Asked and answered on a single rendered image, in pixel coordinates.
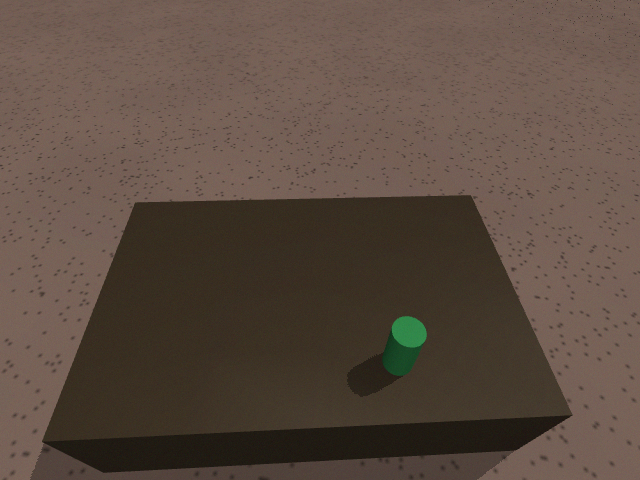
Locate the can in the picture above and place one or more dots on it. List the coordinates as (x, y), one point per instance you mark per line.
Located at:
(405, 341)

